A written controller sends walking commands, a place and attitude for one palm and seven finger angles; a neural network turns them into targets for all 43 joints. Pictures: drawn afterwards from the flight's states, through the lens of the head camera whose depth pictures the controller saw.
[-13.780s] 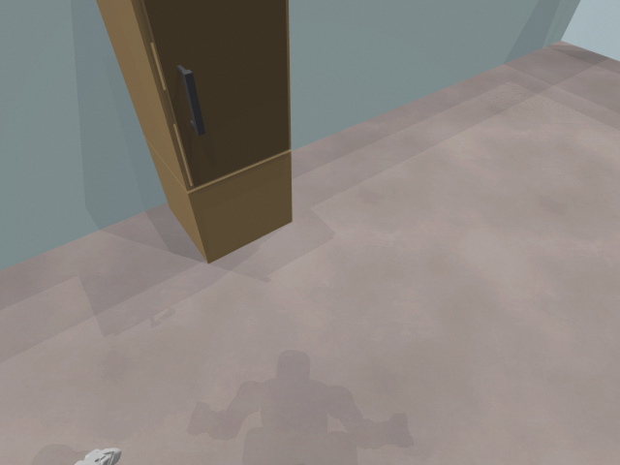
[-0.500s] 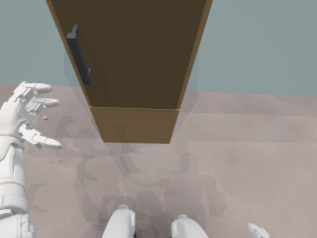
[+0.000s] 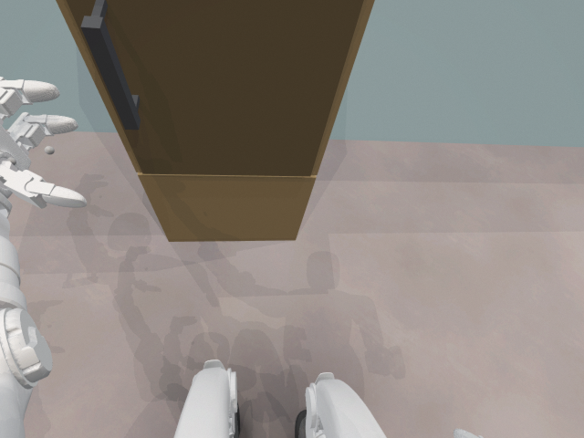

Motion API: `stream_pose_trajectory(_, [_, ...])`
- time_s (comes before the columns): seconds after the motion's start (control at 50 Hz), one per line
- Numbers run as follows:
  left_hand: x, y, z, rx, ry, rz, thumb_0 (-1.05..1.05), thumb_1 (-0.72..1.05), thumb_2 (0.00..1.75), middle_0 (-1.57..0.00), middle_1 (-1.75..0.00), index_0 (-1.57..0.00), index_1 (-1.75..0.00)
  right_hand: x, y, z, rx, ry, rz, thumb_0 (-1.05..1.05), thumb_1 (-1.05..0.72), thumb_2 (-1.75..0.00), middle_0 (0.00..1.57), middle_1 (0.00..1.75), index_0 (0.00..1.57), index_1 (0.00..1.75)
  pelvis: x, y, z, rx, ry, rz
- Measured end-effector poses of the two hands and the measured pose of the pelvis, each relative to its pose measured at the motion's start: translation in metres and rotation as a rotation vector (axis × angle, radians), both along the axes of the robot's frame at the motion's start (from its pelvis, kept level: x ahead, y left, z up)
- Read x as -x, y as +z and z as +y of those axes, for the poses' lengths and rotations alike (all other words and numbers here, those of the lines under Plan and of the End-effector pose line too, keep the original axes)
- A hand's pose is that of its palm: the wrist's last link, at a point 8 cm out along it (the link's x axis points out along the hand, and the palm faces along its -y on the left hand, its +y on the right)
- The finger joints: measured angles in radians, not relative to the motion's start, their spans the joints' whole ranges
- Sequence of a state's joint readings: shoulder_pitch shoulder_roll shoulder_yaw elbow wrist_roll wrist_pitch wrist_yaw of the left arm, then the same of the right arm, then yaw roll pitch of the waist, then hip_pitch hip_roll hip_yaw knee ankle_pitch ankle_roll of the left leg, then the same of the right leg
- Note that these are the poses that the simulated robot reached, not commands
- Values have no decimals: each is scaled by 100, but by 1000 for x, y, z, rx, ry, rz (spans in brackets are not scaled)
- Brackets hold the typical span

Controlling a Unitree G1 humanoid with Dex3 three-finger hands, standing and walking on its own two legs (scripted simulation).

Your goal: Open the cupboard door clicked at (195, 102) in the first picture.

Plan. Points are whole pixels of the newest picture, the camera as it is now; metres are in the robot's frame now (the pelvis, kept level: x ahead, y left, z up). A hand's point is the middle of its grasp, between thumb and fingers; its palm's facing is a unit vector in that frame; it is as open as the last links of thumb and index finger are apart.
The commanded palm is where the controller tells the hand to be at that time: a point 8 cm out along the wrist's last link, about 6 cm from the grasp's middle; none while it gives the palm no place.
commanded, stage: move the hooked fingers beside the handle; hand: left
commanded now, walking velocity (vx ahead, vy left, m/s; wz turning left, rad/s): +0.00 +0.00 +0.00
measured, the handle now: (118, 70) +0.60 +0.25 +0.07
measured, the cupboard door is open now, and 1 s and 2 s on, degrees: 0 0 0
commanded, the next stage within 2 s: slide the fingers in behind the handle in 1.28 s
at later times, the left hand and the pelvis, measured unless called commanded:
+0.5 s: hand (57, 97) +0.54 +0.31 +0.07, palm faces +0.05 -1.00 -0.01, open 14.0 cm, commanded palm +0.54 +0.32 +0.06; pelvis +0.00 +0.01 -0.02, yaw -2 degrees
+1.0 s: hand (58, 100) +0.54 +0.31 +0.07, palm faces +0.04 -1.00 -0.01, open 14.0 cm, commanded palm +0.53 +0.32 +0.06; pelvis +0.01 +0.01 -0.01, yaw -2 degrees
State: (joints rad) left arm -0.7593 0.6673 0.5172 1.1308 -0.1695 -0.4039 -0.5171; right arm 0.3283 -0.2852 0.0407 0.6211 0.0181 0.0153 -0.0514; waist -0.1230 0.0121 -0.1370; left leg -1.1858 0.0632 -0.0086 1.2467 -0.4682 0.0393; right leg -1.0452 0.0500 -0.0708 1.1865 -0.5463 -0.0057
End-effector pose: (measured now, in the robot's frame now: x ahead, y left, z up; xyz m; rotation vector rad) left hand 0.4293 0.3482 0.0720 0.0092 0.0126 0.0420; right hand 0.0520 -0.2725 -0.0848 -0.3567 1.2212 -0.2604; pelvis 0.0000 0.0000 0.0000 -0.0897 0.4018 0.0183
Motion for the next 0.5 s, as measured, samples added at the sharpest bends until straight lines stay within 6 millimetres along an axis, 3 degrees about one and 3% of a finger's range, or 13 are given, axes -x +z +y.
stream_pose_trajectory(0.5, [-83, 0, 12, 2, 10, 4, -2, -50, 30, -30, -120, -30, -120, 64, -8, 11, 44, -88, 207, 0, -90, -90, 20, 30, 21, 30, 4, -22, 8, 41, -17, 106])
